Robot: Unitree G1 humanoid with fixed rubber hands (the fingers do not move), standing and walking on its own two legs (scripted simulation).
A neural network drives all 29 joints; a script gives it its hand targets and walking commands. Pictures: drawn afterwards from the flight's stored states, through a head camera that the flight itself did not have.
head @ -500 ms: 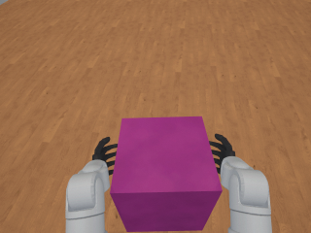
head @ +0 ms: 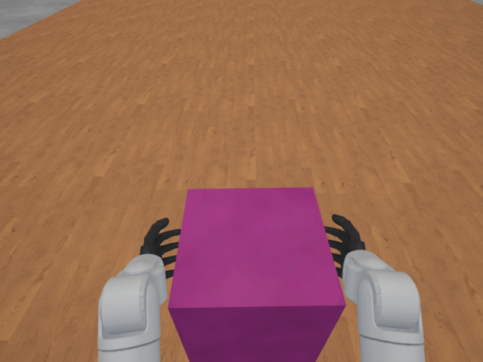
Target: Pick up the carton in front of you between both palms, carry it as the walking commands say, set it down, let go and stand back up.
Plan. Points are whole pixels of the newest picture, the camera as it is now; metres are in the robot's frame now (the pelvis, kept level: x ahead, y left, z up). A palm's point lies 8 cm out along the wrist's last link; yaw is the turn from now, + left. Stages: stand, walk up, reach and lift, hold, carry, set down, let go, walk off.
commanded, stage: carry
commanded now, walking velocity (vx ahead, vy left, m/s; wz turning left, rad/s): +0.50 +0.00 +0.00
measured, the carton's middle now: (251, 280) +0.28 +0.00 +0.02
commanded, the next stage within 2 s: none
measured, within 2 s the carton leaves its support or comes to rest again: neither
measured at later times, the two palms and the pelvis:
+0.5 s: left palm (186, 148) +0.57 +0.13 +0.09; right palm (313, 142) +0.59 -0.17 +0.08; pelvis +0.33 -0.03 +0.00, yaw +3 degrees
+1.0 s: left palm (183, 82) +0.92 +0.17 +0.09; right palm (276, 78) +0.92 -0.12 +0.10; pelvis +0.66 +0.02 +0.00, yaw +0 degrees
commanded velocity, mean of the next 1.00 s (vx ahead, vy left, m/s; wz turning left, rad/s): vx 0.50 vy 0.00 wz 0.00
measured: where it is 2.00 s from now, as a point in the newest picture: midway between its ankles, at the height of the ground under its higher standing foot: (236, 234)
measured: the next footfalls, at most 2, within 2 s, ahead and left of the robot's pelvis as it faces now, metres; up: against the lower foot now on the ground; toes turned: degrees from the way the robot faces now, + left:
right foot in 0.14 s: +0.29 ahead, -0.13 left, +0.00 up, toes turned -12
left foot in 0.64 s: +0.61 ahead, +0.11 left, +0.00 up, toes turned +13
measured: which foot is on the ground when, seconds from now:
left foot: down 0.00-0.16, up 0.18-0.62, down 0.64-1.00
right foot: up 0.00-0.12, down 0.14-0.66, up 0.68-1.00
